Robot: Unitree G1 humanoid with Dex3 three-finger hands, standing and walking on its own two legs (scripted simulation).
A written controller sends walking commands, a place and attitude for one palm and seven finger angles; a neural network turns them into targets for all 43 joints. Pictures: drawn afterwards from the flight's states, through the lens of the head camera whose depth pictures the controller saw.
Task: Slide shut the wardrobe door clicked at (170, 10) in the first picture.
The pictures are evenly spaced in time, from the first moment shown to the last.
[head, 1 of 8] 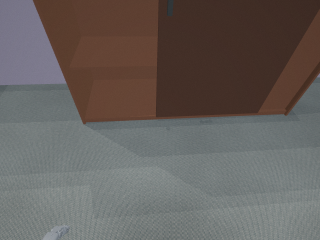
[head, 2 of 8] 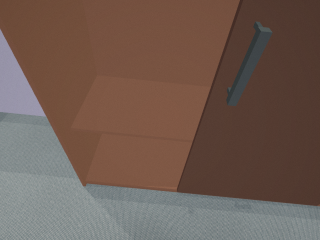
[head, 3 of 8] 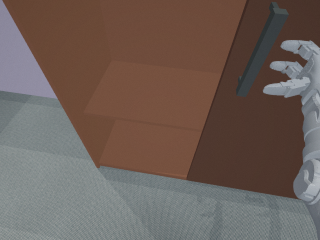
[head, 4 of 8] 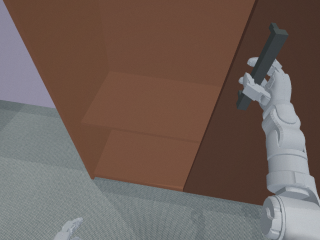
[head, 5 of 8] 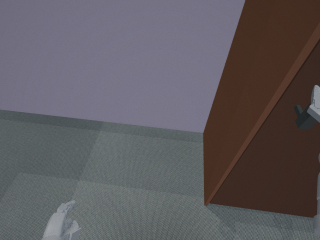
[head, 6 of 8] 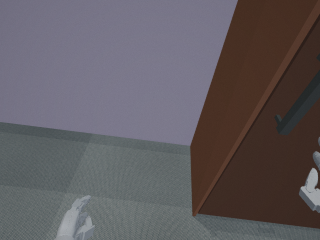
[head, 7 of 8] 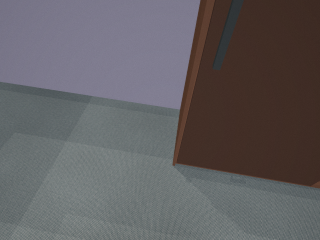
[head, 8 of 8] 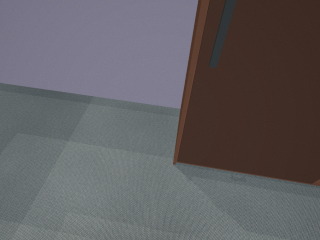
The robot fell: no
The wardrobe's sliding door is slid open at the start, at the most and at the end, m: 0.58 0.58 0.00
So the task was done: yes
